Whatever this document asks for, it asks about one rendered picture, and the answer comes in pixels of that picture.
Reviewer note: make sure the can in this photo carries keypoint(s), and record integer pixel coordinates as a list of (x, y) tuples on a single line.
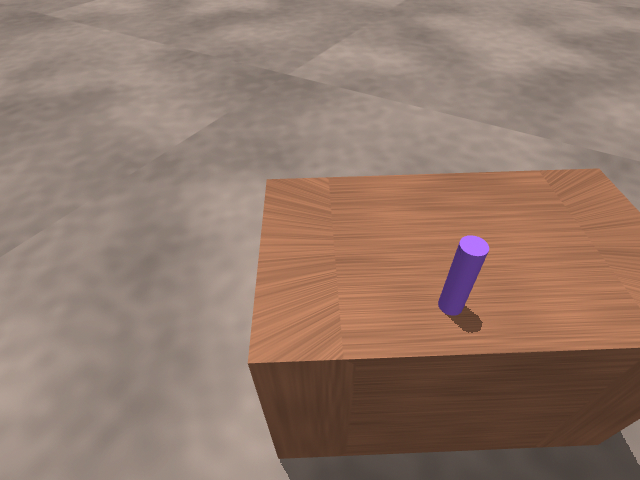
[(468, 260)]

